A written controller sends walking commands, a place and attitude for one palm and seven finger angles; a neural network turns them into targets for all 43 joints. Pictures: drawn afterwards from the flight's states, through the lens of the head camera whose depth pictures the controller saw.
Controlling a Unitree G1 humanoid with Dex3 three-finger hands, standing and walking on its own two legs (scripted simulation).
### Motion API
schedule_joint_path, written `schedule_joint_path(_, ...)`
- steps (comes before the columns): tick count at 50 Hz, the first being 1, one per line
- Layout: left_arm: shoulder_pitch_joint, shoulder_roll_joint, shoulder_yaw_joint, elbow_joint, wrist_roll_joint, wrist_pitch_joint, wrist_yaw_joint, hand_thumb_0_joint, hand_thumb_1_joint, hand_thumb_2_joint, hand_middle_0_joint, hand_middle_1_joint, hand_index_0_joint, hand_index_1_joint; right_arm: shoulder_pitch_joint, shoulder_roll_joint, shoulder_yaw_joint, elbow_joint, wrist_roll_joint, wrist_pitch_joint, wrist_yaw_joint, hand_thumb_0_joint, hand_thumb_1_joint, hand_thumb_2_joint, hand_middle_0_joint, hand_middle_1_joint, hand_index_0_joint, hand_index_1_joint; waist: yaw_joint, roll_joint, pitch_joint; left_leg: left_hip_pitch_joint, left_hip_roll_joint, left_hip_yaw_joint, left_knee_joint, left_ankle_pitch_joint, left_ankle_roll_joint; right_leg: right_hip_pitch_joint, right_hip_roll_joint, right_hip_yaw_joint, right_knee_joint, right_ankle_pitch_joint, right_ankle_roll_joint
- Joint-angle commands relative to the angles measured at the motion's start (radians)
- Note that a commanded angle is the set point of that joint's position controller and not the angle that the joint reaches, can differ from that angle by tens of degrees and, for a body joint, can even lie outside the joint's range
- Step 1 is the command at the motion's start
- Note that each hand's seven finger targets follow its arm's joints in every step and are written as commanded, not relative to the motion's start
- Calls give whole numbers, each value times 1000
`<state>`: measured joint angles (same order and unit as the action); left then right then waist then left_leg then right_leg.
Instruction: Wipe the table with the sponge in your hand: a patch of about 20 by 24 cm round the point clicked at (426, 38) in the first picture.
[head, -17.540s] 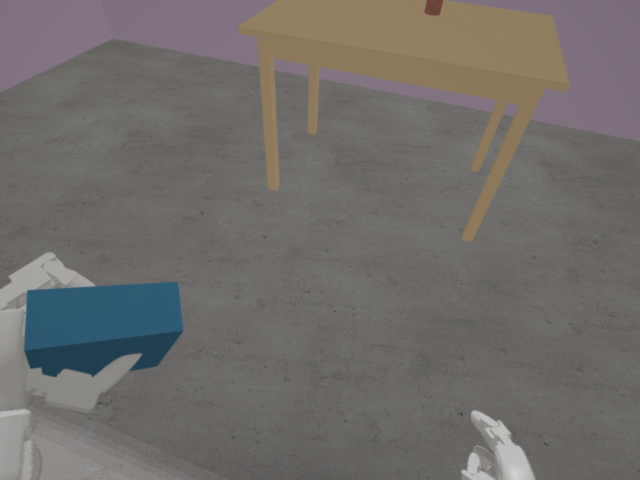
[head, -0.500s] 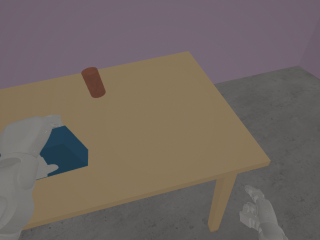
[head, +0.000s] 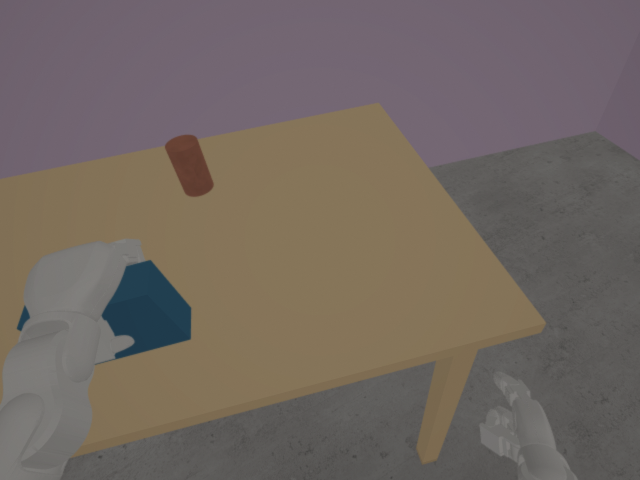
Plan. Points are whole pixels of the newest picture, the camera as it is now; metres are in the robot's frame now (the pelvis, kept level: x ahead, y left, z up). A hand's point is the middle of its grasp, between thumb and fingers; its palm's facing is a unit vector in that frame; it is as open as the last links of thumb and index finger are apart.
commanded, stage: move the sponge above the wiping area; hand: left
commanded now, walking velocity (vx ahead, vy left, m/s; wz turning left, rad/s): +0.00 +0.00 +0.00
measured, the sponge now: (123, 323) +0.24 +0.28 +0.10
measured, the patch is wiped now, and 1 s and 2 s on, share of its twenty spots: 0.00 0.00 0.00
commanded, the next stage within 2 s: lower the sponge onto the table in 1.46 s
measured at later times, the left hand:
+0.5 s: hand (117, 308) +0.24 +0.28 +0.13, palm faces +0.03 -0.05 -1.00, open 8.8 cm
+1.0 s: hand (113, 311) +0.24 +0.29 +0.12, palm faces +0.04 -0.05 -1.00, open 8.8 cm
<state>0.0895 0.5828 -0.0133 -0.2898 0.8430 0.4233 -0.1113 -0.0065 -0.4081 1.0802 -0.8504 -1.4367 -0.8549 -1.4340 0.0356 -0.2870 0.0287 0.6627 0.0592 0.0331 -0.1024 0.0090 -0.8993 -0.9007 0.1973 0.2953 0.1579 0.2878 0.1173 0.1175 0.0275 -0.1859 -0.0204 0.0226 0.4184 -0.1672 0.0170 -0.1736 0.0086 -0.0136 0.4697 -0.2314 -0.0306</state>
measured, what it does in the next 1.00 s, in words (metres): stands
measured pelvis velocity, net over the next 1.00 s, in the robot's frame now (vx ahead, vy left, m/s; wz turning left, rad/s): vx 0.01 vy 0.00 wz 0.00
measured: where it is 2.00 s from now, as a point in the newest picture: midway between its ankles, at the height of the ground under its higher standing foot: outside the picture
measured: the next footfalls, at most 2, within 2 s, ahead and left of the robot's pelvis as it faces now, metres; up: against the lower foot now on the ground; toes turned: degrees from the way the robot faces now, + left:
none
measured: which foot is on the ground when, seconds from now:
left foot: down 0.00-1.00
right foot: down 0.00-1.00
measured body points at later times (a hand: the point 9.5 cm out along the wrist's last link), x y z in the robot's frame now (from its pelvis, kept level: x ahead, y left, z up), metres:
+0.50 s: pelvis +0.00 -0.01 +0.00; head +0.00 -0.05 +0.45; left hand +0.24 +0.28 +0.18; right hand +0.24 -0.22 -0.09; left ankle +0.04 +0.11 -0.74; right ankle +0.02 -0.10 -0.74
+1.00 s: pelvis +0.01 +0.00 +0.00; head +0.00 -0.04 +0.45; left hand +0.24 +0.29 +0.17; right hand +0.25 -0.22 -0.09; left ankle +0.04 +0.11 -0.74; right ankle +0.02 -0.10 -0.74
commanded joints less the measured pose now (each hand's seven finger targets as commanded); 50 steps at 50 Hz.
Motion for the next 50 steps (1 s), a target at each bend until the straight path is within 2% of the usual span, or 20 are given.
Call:
schedule_joint_path(1, -272, 235, 156, -178, 46, -46, 48, 0, 100, 1300, -1200, -1600, -1200, -1600, -252, -65, -10, -194, -12, -76, 2, 0, -900, -900, 200, 300, 200, 300, 19, -35, -201, 85, 2, -112, -53, 53, 13, 15, -24, 114, -113, 25, -41)
schedule_joint_path(8, -242, 289, 233, -113, 39, -52, 71, 0, 100, 1300, -1200, -1600, -1200, -1600, -273, -74, -14, -177, -12, -79, 1, 0, -900, -900, 200, 300, 200, 300, 34, -46, -184, 73, -1, -111, -52, 49, 9, 20, -15, 154, -126, 16, -56)
schedule_joint_path(9, -263, 231, 179, -116, 35, -54, 67, 0, 100, 1300, -1200, -1600, -1200, -1600, -260, -67, -12, -183, -13, -79, 2, 0, -900, -900, 200, 300, 200, 300, 21, -47, -193, 71, 1, -100, -47, 56, 10, 25, -29, 130, -121, 30, -46)
schedule_joint_path(12, -225, 256, 203, -98, 29, -56, 63, 0, 100, 1300, -1200, -1600, -1200, -1600, -246, -75, -19, -179, -13, -74, 5, 0, -900, -900, 200, 300, 200, 300, 28, -52, -190, 67, -1, -102, -46, 58, 10, 27, -30, 123, -123, 37, -40)
schedule_joint_path(13, -217, 274, 221, -120, 33, -54, 62, 0, 100, 1300, -1200, -1600, -1200, -1600, -278, -75, -14, -184, -12, -82, 4, 0, -900, -900, 200, 300, 200, 300, 34, -38, -193, 74, -3, -107, -42, 57, 11, 25, -19, 155, -124, 29, -54)
schedule_joint_path(14, -230, 221, 170, -130, 34, -61, 57, 0, 100, 1300, -1200, -1600, -1200, -1600, -258, -68, -13, -188, -12, -81, 4, 0, -900, -900, 200, 300, 200, 300, 18, -43, -203, 76, -3, -99, -41, 66, 14, 27, -28, 121, -119, 39, -42)
schedule_joint_path(18, -234, 268, 209, -126, 38, -78, 55, 0, 100, 1300, -1200, -1600, -1200, -1600, -263, -75, -14, -183, -13, -85, -1, 0, -900, -900, 200, 300, 200, 300, 20, -63, -180, 84, -4, -107, -38, 54, 17, 7, -17, 150, -136, 23, -48)
schedule_joint_path(19, -257, 229, 174, -134, 40, -90, 58, 0, 100, 1300, -1200, -1600, -1200, -1600, -240, -68, -15, -185, -15, -88, -1, 0, -900, -900, 200, 300, 200, 300, 10, -40, -203, 87, -4, -99, -38, 60, 17, 16, -27, 121, -129, 31, -40)
schedule_joint_path(24, -270, 234, 186, -112, 51, -112, 83, 0, 100, 1300, -1200, -1600, -1200, -1600, -223, -67, -21, -177, -19, -94, -3, 0, -900, -900, 200, 300, 200, 300, 15, -39, -206, 97, -2, -102, -43, 67, 15, 19, -22, 117, -131, 37, -46)
schedule_joint_path(28, -271, 285, 234, -58, 52, -92, 93, 0, 100, 1300, -1200, -1600, -1200, -1600, -245, -79, -20, -167, -15, -84, -3, 0, -900, -900, 200, 300, 200, 300, 21, -46, -172, 82, -6, -103, -49, 57, 12, 15, -13, 149, -144, 26, -54)
schedule_joint_path(31, -233, 250, 207, -49, 48, -89, 89, 0, 100, 1300, -1200, -1600, -1200, -1600, -222, -79, -25, -168, -17, -78, 3, 0, -900, -900, 200, 300, 200, 300, 21, -32, -198, 86, -6, -97, -44, 105, 11, 38, -23, 111, -129, 88, -43)
schedule_joint_path(33, -198, 268, 233, -74, 36, -89, 84, 0, 100, 1300, -1200, -1600, -1200, -1600, -251, -77, -22, -179, -16, -82, 5, 0, -900, -900, 200, 300, 200, 300, 30, -37, -201, 89, -6, -103, -41, 101, 14, 45, -18, 139, -128, 83, -53)
schedule_joint_path(36, -190, 230, 193, -57, 39, -98, 68, 0, 100, 1300, -1200, -1600, -1200, -1600, -216, -80, -25, -174, -17, -75, 7, 0, -900, -900, 200, 300, 200, 300, 11, -65, -190, 83, -2, -97, -35, 111, 15, 29, -26, 107, -127, 107, -37)
schedule_joint_path(39, -194, 219, 185, -114, 41, -119, 70, 0, 100, 1300, -1200, -1600, -1200, -1600, -215, -72, -25, -186, -17, -86, 8, 0, -900, -900, 200, 300, 200, 300, 12, -25, -220, 103, -1, -100, -33, 120, 19, 32, -23, 101, -121, 101, -42)
schedule_joint_path(42, -180, 241, 209, -90, 49, -137, 83, 0, 100, 1300, -1200, -1600, -1200, -1600, -193, -78, -32, -176, -22, -82, 5, 0, -900, -900, 200, 300, 200, 300, 15, -52, -184, 96, -1, -107, -41, 112, 16, 17, -19, 96, -131, 94, -39)
schedule_joint_path(43, -204, 256, 222, -117, 51, -136, 90, 0, 100, 1300, -1200, -1600, -1200, -1600, -229, -76, -27, -180, -18, -88, 3, 0, -900, -900, 200, 300, 200, 300, 19, -34, -179, 103, -2, -112, -44, 92, 17, 12, -9, 129, -139, 71, -52)
schedule_joint_path(46, -190, 238, 213, -116, 51, -146, 111, 0, 100, 1300, -1200, -1600, -1200, -1600, -195, -73, -35, -176, -24, -87, 3, 0, -900, -900, 200, 300, 200, 300, 22, -24, -207, 112, 2, -109, -47, 120, 15, 31, -19, 98, -131, 93, -44)
schedule_joint_path(48, -209, 291, 265, -114, 55, -127, 124, 0, 100, 1300, -1200, -1600, -1200, -1600, -230, -78, -30, -171, -20, -85, 2, 0, -900, -900, 200, 300, 200, 300, 31, -25, -194, 107, 0, -116, -52, 103, 13, 30, -6, 133, -138, 74, -58)
schedule_joint_path(49, -222, 237, 217, -112, 51, -124, 124, 0, 100, 1300, -1200, -1600, -1200, -1600, -219, -70, -29, -176, -20, -84, 2, 0, -900, -900, 200, 300, 200, 300, 21, -34, -208, 101, 2, -104, -49, 109, 14, 39, -20, 106, -132, 79, -47)
schedule_joint_path(50, -214, 260, 237, -69, 51, -116, 125, 0, 100, 1300, -1200, -1600, -1200, -1600, -204, -78, -33, -163, -21, -81, 1, 0, -900, -900, 200, 300, 200, 300, 21, -41, -193, 95, 2, -105, -52, 107, 10, 32, -17, 107, -137, 81, -46)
